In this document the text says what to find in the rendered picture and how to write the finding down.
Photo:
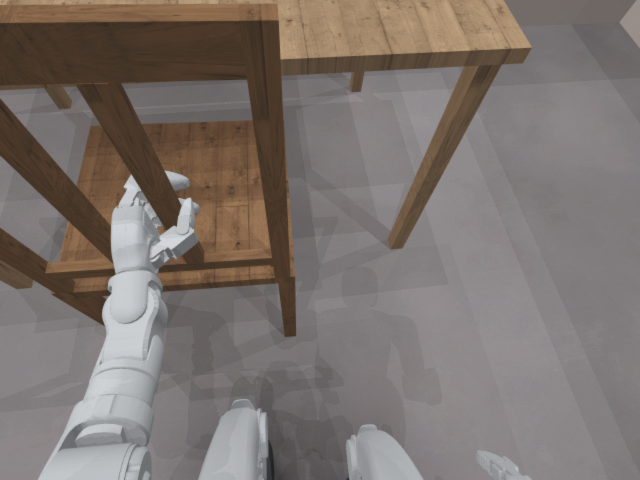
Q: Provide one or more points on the robot left upper arm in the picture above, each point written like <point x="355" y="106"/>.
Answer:
<point x="127" y="461"/>

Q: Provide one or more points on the table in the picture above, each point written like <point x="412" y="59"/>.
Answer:
<point x="339" y="36"/>

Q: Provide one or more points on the robot left hand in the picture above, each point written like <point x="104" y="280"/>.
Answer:
<point x="134" y="229"/>

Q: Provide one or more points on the robot thigh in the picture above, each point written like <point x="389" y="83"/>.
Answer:
<point x="375" y="455"/>
<point x="240" y="440"/>

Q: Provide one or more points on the robot right hand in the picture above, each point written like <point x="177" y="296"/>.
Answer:
<point x="498" y="467"/>

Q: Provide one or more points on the chair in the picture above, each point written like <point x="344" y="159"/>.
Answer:
<point x="237" y="169"/>

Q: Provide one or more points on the robot right thigh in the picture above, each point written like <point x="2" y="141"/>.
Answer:
<point x="375" y="455"/>

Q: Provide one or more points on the robot left thigh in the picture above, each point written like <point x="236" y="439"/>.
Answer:
<point x="240" y="440"/>

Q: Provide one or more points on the robot left forearm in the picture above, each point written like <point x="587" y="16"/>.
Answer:
<point x="116" y="408"/>

